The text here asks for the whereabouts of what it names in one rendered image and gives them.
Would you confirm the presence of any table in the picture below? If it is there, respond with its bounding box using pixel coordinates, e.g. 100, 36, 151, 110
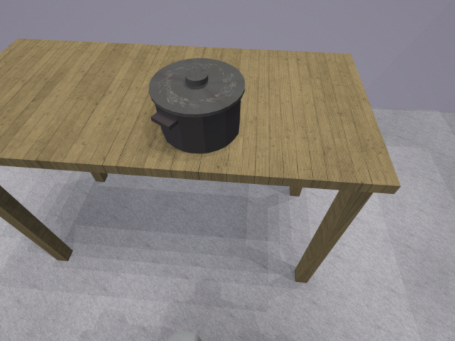
0, 38, 401, 283

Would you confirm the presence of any pot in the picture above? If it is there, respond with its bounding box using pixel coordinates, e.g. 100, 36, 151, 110
151, 99, 241, 153

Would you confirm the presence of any lid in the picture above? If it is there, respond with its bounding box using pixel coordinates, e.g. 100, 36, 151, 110
149, 58, 245, 117

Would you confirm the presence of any knob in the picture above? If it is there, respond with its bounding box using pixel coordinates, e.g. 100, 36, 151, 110
185, 68, 208, 87

